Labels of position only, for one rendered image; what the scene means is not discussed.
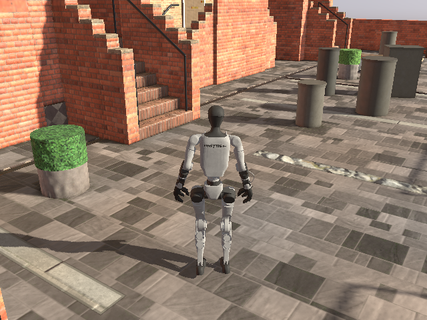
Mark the right robot shin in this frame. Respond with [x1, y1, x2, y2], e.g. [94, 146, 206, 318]
[222, 221, 232, 265]

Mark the left robot upper arm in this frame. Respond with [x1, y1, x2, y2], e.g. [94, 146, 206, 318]
[182, 134, 201, 171]

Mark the left robot forearm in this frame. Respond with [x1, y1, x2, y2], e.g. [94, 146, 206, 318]
[175, 160, 189, 189]

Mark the left robot hand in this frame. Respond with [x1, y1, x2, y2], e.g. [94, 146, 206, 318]
[173, 186, 189, 203]

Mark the right robot forearm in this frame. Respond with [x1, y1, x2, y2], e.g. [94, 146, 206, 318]
[239, 162, 251, 189]

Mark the right robot hand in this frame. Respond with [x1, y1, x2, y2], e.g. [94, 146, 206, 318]
[238, 188, 253, 203]

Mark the right robot upper arm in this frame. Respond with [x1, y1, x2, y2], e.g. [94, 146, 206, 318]
[229, 135, 246, 172]

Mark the humanoid robot head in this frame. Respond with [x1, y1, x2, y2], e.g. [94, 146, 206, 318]
[204, 105, 227, 137]

